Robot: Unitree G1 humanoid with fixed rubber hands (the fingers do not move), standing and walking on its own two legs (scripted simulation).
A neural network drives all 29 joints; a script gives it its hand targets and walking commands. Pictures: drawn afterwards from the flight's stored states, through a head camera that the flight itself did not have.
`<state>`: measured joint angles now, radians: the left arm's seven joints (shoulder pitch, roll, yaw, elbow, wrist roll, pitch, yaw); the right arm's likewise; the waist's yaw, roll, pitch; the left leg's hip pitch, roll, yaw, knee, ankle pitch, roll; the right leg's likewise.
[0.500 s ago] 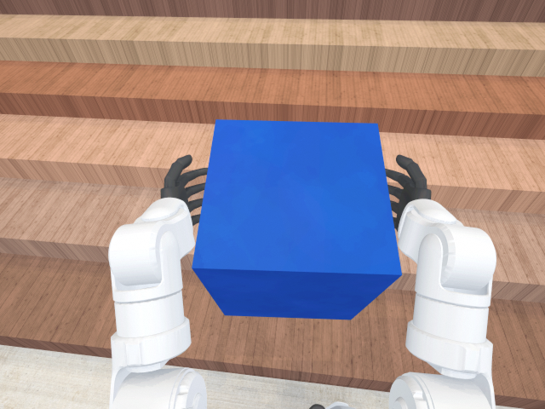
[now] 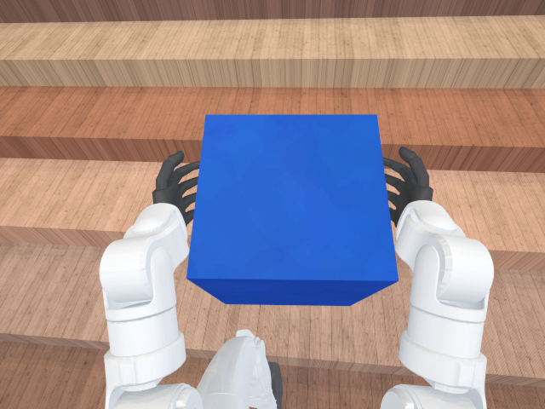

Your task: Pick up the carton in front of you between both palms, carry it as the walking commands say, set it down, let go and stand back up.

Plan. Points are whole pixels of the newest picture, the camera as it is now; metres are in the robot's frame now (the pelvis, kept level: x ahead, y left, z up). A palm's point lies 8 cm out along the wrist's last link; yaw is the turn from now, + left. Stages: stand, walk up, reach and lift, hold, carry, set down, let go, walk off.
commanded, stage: carry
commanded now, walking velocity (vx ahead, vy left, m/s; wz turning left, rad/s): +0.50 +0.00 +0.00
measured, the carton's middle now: (288, 225) +0.36 +0.01 +0.06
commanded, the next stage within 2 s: none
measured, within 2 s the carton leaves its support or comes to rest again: neither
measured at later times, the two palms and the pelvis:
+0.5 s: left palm out of the picture +0.68 +0.19 +0.30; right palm out of the picture +0.71 -0.11 +0.32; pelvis +0.35 +0.00 +0.15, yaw +3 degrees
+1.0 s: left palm out of the picture +1.04 +0.23 +0.41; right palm out of the picture +1.01 -0.07 +0.41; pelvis +0.67 +0.11 +0.28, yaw +3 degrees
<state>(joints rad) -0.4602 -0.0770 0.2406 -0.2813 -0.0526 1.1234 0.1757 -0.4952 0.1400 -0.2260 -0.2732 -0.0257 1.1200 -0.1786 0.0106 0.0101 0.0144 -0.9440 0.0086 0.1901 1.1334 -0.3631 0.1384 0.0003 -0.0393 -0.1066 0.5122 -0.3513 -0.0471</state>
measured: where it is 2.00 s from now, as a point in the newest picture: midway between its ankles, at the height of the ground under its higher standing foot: (253, 53)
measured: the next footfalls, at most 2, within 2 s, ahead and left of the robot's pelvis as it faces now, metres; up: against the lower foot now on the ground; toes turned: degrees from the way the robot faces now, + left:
right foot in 0.42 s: +0.48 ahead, -0.08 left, +0.24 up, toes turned -3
left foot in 0.90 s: +0.84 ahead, +0.21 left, +0.35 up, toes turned +9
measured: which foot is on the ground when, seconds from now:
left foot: down 0.00-0.50, up 0.52-0.88, down 0.90-1.00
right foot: down 0.00-0.00, up 0.02-0.40, down 0.42-0.90, up 0.92-1.00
